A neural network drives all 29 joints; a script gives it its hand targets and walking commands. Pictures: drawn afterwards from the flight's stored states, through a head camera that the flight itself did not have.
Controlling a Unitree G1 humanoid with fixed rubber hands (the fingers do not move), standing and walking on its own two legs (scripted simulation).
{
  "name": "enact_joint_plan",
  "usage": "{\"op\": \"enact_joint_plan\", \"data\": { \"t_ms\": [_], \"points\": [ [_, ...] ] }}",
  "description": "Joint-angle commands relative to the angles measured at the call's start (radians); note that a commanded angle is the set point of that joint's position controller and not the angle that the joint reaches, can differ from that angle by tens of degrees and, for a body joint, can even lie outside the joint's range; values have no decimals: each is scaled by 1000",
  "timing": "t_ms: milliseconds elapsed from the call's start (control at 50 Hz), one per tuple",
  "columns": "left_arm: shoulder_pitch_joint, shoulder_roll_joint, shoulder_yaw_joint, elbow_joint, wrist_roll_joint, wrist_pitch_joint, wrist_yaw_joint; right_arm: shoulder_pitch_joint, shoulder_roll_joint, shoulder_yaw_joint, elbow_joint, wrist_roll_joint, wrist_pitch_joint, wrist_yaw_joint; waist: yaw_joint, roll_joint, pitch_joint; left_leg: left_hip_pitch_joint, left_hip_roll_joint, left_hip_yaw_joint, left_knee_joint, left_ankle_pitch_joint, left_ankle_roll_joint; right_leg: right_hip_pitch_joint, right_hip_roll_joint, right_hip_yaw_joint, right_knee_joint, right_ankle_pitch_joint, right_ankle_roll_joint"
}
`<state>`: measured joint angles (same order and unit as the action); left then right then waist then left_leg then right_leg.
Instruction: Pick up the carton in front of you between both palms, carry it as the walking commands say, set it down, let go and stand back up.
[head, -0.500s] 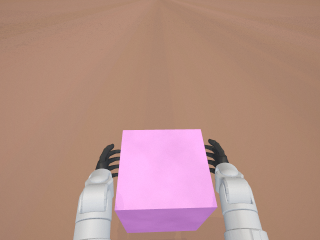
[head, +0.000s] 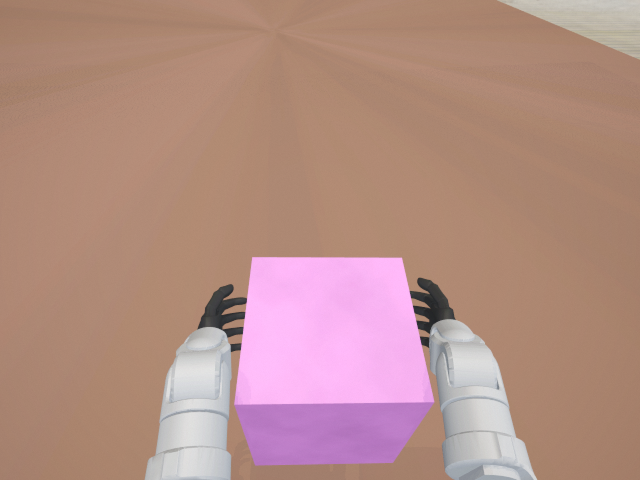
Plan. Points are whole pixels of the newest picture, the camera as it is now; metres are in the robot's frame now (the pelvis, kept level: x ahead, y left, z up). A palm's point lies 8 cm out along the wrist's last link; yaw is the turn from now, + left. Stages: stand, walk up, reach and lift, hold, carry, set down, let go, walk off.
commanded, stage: hold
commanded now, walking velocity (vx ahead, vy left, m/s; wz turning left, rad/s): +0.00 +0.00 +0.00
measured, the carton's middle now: (326, 365) +0.29 +0.00 -0.03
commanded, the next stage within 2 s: set down in 0.30 s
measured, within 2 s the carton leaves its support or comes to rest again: neither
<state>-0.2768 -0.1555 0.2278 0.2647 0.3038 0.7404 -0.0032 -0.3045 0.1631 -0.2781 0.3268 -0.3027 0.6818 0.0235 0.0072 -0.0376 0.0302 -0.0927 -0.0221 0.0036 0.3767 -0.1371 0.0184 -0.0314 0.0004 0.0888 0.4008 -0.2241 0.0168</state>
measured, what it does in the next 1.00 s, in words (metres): lowers itself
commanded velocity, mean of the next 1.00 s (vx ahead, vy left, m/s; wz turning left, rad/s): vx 0.00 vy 0.00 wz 0.00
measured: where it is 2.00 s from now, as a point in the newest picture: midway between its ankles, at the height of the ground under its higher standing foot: outside the picture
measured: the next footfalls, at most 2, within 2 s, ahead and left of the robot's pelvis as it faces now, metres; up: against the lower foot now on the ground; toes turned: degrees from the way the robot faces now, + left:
none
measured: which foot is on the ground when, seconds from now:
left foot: down 0.00-1.00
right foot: down 0.00-1.00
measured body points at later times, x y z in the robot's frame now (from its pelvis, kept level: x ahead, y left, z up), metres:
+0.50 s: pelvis +0.02 -0.01 +0.00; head -0.01 +0.00 +0.45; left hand +0.33 +0.14 +0.02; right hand +0.34 -0.16 +0.03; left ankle +0.06 +0.11 -0.74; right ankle +0.01 -0.14 -0.74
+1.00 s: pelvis -0.02 -0.01 -0.08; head +0.19 +0.02 +0.31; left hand +0.38 +0.16 -0.18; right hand +0.38 -0.14 -0.16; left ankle +0.06 +0.11 -0.74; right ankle +0.01 -0.14 -0.74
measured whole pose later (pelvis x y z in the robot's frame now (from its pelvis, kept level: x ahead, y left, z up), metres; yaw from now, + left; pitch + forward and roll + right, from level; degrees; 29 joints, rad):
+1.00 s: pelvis -0.02 -0.01 -0.08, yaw +0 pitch +29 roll -2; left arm -0.61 -0.08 0.38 0.53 0.26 0.17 -0.02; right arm -0.57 0.19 -0.41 0.49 -0.21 0.14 -0.07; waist 0.01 -0.04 -0.02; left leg -1.19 -0.04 -0.08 0.95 -0.28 -0.01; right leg -1.11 0.07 0.08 0.98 -0.38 0.03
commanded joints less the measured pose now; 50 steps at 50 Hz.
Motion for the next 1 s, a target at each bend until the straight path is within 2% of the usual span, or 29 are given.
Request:
{"op": "enact_joint_plan", "data": {
  "t_ms": [0,120,300,360,440,520,600,660,720,840,920,980],
  "points": [
    [-507,-943,-529,-23,-277,-44,-264,-461,931,498,16,244,-18,262,-7,58,-176,214,-28,-83,-76,-95,-28,-203,82,-12,-108,-60,-49],
    [-504,-938,-523,-22,-278,-42,-260,-454,929,496,11,242,-13,258,-8,56,-189,233,-27,-84,-70,-24,-29,-193,86,-10,-107,-19,-45],
    [-474,-922,-531,-53,-283,-45,-247,-419,923,518,-30,250,-7,241,-6,44,-228,259,-42,-75,-46,154,-26,-152,87,-4,-107,100,-32],
    [-477,-898,-513,-46,-273,-53,-246,-424,931,517,-30,248,-9,231,1,28,-226,245,-51,-68,-37,167,-20,-137,84,2,-105,132,-23],
    [-551,-852,-420,49,-221,-91,-255,-495,938,442,53,206,-38,215,10,6,-173,181,-63,-52,-14,69,-8,-174,78,5,-91,72,-17],
    [-654,-780,-270,194,-123,-167,-259,-582,924,299,194,118,-103,186,10,-9,-123,68,-70,-39,48,-9,5,-251,78,9,-44,8,-12],
    [-665,-665,-122,294,-10,-263,-241,-596,821,154,276,18,-196,142,12,7,-131,-80,-77,-37,134,27,12,-335,90,-1,36,52,1],
    [-626,-599,-74,338,29,-356,-232,-564,750,111,295,-14,-293,121,10,14,-208,-187,-85,-35,208,107,9,-407,106,-11,114,144,14],
    [-632,-623,-117,350,10,-456,-229,-570,762,152,290,7,-399,112,3,17,-340,-256,-93,-40,283,203,6,-474,119,-15,194,232,20],
    [-757,-734,-313,324,-82,-612,-215,-702,839,357,252,102,-566,99,5,51,-742,-338,-95,-54,485,375,-12,-686,141,-31,400,304,27],
    [-804,-783,-419,263,-132,-625,-199,-756,859,463,196,158,-581,100,10,66,-994,-348,-94,-51,595,419,-31,-838,158,-54,509,270,35],
    [-833,-808,-440,261,-140,-593,-198,-788,865,475,201,171,-548,120,11,68,-1029,-443,-100,-37,644,300,-40,-962,169,-69,572,160,32]
  ]
}}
